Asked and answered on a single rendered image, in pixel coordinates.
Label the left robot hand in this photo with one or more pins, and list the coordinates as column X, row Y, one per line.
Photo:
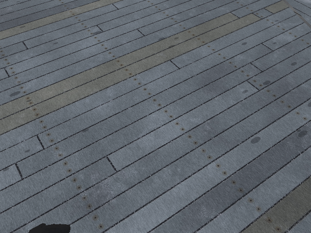
column 51, row 228

